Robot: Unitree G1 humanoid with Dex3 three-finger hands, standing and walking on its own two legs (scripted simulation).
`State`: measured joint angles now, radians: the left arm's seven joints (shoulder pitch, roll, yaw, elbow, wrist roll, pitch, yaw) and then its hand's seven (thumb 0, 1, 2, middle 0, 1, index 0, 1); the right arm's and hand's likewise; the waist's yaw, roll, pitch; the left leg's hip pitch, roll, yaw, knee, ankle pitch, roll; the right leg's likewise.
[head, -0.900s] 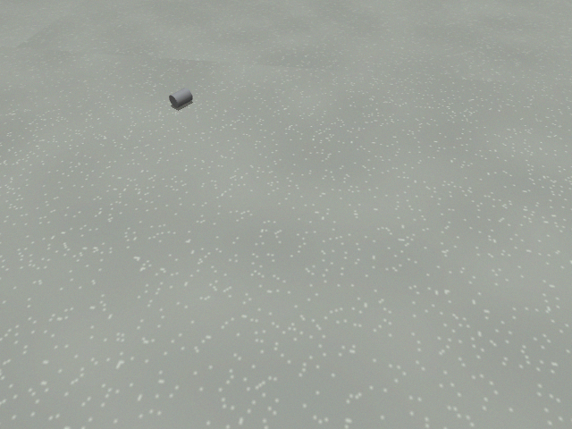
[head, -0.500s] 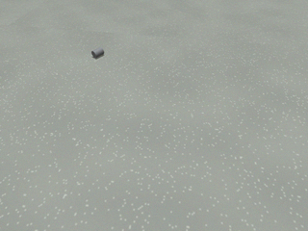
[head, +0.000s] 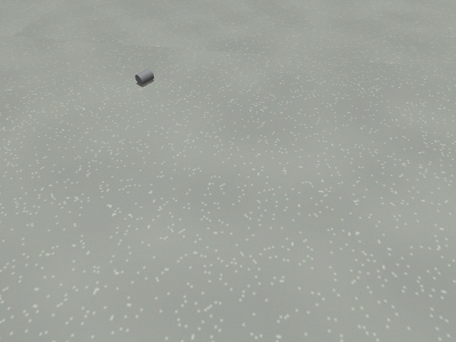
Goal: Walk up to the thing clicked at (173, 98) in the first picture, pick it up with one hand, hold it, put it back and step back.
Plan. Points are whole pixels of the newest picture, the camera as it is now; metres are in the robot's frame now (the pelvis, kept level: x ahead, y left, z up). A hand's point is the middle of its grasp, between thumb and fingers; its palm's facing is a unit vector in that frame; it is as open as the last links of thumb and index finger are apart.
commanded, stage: stand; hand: left
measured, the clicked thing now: (144, 76) +2.11 +0.67 -0.74
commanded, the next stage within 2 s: walk up in 0.22 s
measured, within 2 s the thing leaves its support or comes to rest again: neither
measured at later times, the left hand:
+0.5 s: hand out of the picture +0.08 +0.35 -0.16, palm faces +0.20 -0.91 -0.35, open 7.4 cm
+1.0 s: hand (60, 249) +0.36 +0.43 -0.16, palm faces +0.34 -0.89 -0.30, open 7.4 cm
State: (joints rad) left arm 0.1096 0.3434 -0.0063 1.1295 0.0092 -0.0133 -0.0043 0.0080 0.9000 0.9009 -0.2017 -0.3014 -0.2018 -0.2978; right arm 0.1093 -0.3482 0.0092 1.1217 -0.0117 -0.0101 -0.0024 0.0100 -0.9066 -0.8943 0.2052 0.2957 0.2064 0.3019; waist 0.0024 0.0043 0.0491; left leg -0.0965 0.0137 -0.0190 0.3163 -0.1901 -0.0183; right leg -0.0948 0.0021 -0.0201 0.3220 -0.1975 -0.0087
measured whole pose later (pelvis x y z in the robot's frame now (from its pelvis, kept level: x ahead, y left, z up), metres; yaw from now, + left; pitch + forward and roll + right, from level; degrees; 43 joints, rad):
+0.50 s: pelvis +0.06 +0.04 -0.01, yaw +13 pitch -1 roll -1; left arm 0.17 0.48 0.10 0.99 0.06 -0.04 -0.09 0.01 0.90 0.90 -0.21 -0.30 -0.21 -0.30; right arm 0.20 -0.48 -0.10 0.99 -0.03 0.01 0.12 0.02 -0.91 -0.89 0.21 0.30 0.21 0.30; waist 0.03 -0.05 0.02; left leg -0.51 0.13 0.06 0.75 -0.25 0.00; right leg 0.04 -0.10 -0.24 0.35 -0.36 0.02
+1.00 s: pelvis +0.36 +0.12 -0.02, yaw +26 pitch +1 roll +2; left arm 0.09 0.46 0.07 0.92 0.04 0.01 -0.15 0.01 0.90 0.90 -0.20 -0.30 -0.20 -0.30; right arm 0.44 -0.39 -0.04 0.92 -0.01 -0.12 0.03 0.01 -0.90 -0.89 0.21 0.30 0.21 0.30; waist -0.02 -0.09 0.03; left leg 0.06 0.03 -0.06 0.34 -0.41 -0.05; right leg -0.57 -0.13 0.01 0.64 -0.11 0.01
